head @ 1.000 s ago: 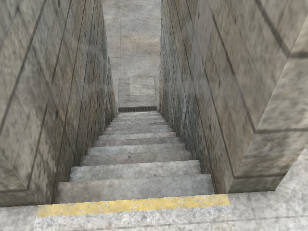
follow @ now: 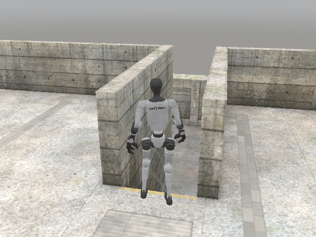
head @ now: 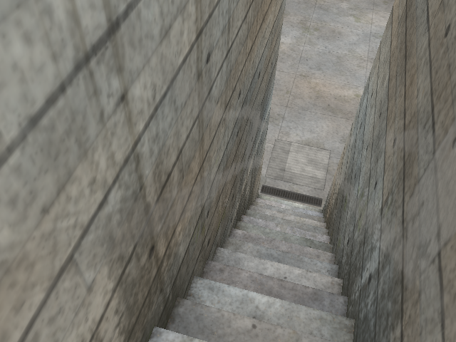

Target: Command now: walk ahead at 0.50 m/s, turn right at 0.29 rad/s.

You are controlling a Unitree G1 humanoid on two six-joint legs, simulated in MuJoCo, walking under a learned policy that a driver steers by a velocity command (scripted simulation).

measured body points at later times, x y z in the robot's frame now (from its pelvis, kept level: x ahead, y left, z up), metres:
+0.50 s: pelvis +0.16 -0.08 -0.13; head +0.16 -0.08 +0.32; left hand +0.36 +0.17 -0.23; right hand +0.05 -0.36 -0.25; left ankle +0.05 +0.15 -0.73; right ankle +0.22 -0.24 -0.83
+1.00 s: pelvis +0.37 -0.12 -0.37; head +0.36 -0.16 +0.08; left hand +0.41 +0.13 -0.50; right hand +0.42 -0.40 -0.51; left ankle +0.50 -0.01 -1.06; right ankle +0.18 -0.20 -0.93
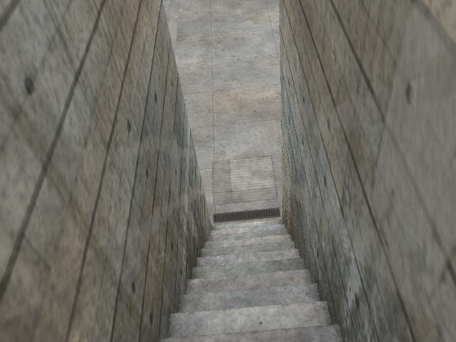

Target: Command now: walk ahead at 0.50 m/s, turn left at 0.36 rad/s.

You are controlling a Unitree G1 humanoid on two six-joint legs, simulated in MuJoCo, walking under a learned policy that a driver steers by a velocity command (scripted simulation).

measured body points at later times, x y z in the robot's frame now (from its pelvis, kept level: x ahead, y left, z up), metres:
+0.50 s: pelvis +0.28 +0.06 -0.24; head +0.27 +0.08 +0.21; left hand +0.34 +0.35 -0.34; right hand +0.33 -0.19 -0.37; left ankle +0.07 +0.13 -0.74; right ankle +0.31 -0.04 -0.98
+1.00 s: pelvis +0.52 +0.15 -0.55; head +0.53 +0.18 -0.11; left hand +0.52 +0.41 -0.70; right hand +0.56 -0.09 -0.69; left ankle +0.49 +0.24 -1.25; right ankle +0.62 -0.01 -1.11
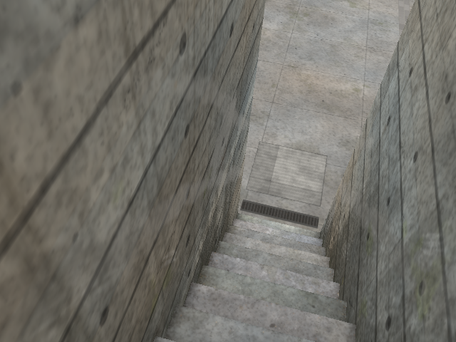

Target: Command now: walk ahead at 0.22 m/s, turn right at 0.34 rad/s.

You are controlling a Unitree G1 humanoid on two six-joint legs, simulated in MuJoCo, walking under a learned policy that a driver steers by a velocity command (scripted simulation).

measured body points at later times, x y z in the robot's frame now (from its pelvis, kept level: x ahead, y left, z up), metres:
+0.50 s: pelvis +0.16 -0.11 -0.19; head +0.20 -0.14 +0.26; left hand +0.21 +0.17 -0.30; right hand +0.31 -0.38 -0.29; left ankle +0.21 +0.05 -0.62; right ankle +0.15 -0.18 -0.90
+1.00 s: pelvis +0.24 -0.08 -0.19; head +0.24 -0.09 +0.26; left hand +0.51 +0.02 -0.27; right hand +0.17 -0.33 -0.33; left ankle +0.26 +0.06 -0.91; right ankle +0.15 -0.18 -0.91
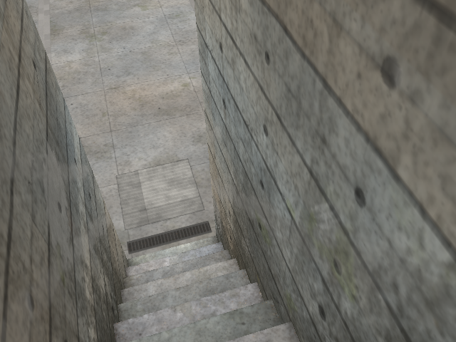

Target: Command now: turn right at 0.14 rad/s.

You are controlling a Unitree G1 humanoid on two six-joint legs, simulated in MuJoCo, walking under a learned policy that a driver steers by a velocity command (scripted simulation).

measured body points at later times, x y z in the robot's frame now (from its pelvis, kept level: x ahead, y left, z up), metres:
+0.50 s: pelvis -0.02 +0.03 +0.02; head +0.01 +0.03 +0.47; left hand +0.05 +0.26 -0.13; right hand -0.02 -0.23 -0.12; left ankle -0.04 +0.14 -0.73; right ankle -0.03 -0.13 -0.73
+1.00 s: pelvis +0.04 +0.02 -0.01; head +0.06 +0.01 +0.44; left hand +0.10 +0.27 -0.14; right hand +0.01 -0.25 -0.15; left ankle -0.04 +0.14 -0.72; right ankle -0.03 -0.13 -0.73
